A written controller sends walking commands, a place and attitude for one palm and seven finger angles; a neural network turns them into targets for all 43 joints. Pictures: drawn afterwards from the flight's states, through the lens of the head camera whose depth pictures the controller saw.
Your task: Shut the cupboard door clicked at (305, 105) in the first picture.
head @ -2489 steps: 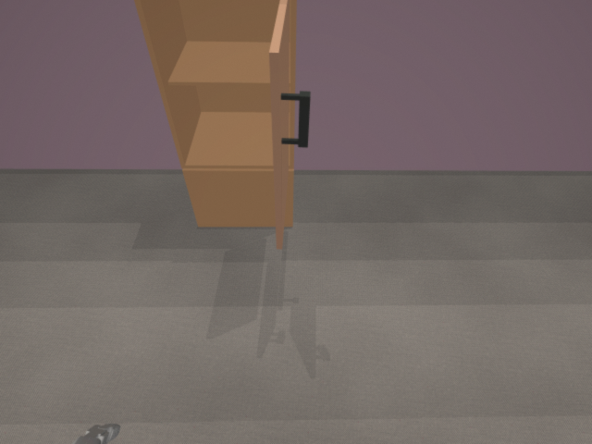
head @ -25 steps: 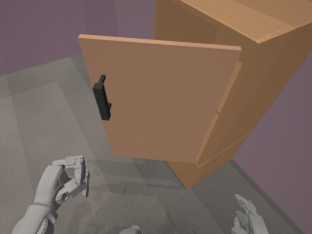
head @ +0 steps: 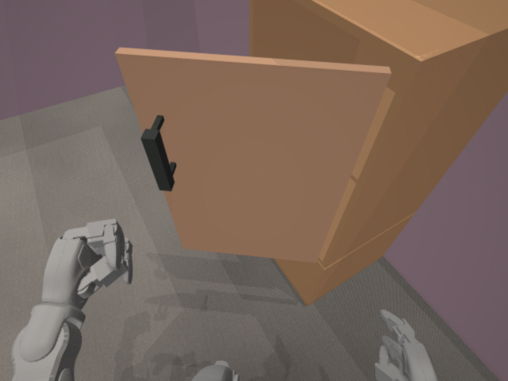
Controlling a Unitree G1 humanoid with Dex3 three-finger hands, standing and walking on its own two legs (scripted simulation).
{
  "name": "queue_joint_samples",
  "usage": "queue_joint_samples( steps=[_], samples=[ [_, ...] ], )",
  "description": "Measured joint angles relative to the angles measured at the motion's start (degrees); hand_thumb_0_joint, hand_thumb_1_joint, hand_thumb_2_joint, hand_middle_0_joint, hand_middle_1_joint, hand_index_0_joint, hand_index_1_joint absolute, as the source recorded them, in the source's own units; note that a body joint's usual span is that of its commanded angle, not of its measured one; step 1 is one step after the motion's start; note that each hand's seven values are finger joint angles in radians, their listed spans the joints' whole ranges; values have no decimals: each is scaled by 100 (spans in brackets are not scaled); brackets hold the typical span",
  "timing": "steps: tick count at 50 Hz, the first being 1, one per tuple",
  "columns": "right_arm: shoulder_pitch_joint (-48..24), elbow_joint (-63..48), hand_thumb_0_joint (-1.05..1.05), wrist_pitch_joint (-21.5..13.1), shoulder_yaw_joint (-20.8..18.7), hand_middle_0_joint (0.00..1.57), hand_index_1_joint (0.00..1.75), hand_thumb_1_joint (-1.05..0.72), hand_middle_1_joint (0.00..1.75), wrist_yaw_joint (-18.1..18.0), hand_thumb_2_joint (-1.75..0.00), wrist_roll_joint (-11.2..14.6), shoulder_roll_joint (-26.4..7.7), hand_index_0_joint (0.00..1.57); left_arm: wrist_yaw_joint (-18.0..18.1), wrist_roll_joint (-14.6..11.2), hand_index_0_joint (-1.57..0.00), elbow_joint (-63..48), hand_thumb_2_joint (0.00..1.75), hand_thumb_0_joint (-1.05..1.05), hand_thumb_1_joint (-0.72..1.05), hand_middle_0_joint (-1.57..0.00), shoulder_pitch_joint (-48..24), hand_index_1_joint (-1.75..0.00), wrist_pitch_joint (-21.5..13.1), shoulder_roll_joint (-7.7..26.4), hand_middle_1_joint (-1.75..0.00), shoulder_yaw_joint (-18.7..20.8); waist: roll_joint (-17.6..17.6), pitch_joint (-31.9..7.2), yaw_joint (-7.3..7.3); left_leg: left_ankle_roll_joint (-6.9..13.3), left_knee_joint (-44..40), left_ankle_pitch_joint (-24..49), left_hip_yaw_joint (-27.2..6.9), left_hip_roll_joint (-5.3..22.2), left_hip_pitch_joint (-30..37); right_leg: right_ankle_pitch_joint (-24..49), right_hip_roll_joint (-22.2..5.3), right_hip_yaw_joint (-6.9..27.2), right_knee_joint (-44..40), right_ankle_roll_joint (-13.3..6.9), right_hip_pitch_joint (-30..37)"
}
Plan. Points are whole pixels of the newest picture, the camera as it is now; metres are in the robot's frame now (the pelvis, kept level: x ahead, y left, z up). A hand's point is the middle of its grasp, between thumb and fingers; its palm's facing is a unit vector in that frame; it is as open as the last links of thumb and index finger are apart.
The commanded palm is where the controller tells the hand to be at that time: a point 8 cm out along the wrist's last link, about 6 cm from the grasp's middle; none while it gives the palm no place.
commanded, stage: bring the fist close to the handle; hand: left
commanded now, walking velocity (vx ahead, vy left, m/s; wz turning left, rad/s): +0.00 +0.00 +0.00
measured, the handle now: (162, 154) +0.47 +0.20 +0.08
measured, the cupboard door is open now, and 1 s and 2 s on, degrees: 53 53 44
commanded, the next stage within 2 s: push the door shut along its arc in 1.18 s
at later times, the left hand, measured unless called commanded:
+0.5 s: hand (163, 223) +0.33 +0.17 +0.07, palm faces -0.06 -1.00 -0.03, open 3.1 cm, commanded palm +0.31 +0.22 +0.08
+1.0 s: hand (169, 196) +0.37 +0.17 +0.09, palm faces -0.04 -1.00 -0.04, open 3.1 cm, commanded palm +0.34 +0.22 +0.08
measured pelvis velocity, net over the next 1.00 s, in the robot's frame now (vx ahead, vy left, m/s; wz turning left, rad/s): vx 0.00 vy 0.00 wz -0.04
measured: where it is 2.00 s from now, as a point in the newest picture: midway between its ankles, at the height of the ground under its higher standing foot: outside the picture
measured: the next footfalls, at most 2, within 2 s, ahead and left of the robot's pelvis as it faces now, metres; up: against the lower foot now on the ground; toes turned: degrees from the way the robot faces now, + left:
none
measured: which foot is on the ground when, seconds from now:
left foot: down 0.00-1.00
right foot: down 0.00-1.00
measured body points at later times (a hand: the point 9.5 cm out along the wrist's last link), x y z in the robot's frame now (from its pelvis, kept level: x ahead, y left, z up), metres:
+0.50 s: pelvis +0.00 +0.00 +0.01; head +0.05 -0.01 +0.46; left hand +0.32 +0.22 +0.08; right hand +0.14 -0.26 -0.09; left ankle +0.04 +0.08 -0.68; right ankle -0.01 -0.10 -0.68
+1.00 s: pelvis +0.00 +0.00 +0.01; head +0.05 -0.01 +0.46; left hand +0.37 +0.22 +0.09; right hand +0.11 -0.26 -0.09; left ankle +0.04 +0.08 -0.68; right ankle -0.01 -0.10 -0.68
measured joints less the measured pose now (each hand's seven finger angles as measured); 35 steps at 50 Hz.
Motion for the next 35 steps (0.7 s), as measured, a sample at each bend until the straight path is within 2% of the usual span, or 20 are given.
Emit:
queue_joint_samples(
  steps=[5, 7, 15, 23, 30, 35],
  samples=[
    [64, 6, 1, 66, -21, 20, 30, -90, 30, -36, -90, 57, -56, 20, -253, 24, -130, 421, 90, 2, 90, -130, -303, -150, 520, -28, -150, -218, 75, -19, -59, 3, -139, 49, 37, -4, 69, 49, -3, 43, -111, 11, 41],
    [99, -1, 1, 77, -25, 20, 30, -90, 30, -63, -90, 43, -59, 20, -239, 59, -130, 486, 90, 2, 90, -130, -339, -150, 604, -50, -150, -300, 61, -20, -86, 5, -219, 69, 83, 0, 134, 70, -2, 92, -158, 13, 75],
    [133, 130, 1, 150, -67, 20, 30, -90, 30, 11, -90, 15, -35, 20, 203, 170, -130, 891, 90, 2, 90, -130, -964, -150, 163, -51, -150, -25, -67, 5, -123, -25, -295, 85, 155, 13, 185, 65, 5, 166, -144, -18, 61],
    [109, 224, 1, 272, -88, 20, 30, -90, 30, 5, -90, 51, -91, 20, 49, 264, -130, 1626, 90, 2, 90, -130, -1546, -150, 406, -59, -150, -215, -1, 58, -151, -12, -404, 148, 173, -4, 195, 122, -9, 187, -232, -3, 56],
    [87, 338, 1, 329, -98, 20, 30, -90, 30, 50, -90, 11, -24, 20, 299, 365, -130, 1990, 90, 2, 90, -130, -2073, -150, 75, -104, -150, -74, -99, 24, -174, -21, -444, 155, 232, 6, 203, 121, -3, 248, -215, -13, 18],
    [133, 321, 1, 444, -123, 20, 30, -90, 30, 115, -90, 39, -45, 20, 249, 422, -130, 2405, 90, 2, 90, -130, -2335, -150, 140, -36, -150, -75, -55, -19, -193, -20, -478, 168, 233, 8, 213, 139, 0, 251, -256, -8, 30]
  ],
)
